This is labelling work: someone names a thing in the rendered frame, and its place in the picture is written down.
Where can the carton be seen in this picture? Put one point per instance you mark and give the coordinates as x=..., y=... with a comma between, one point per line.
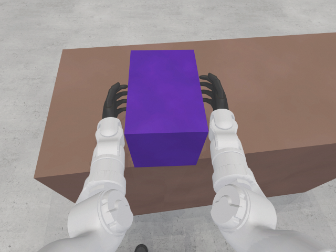
x=165, y=121

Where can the left robot forearm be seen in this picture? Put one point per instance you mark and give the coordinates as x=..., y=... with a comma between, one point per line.
x=108, y=160

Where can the robot right hand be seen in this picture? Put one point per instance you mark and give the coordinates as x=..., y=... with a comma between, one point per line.
x=219, y=100

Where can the right robot upper arm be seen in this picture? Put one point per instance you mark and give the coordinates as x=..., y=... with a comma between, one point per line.
x=248, y=220

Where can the robot left hand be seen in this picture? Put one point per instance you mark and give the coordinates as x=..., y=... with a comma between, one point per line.
x=111, y=103

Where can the left robot upper arm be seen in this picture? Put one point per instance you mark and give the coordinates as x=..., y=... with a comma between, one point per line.
x=97, y=224

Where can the right robot forearm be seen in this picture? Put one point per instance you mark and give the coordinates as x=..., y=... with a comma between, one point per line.
x=227, y=154

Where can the pedestal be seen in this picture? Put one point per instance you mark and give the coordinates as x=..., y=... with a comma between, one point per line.
x=281, y=90

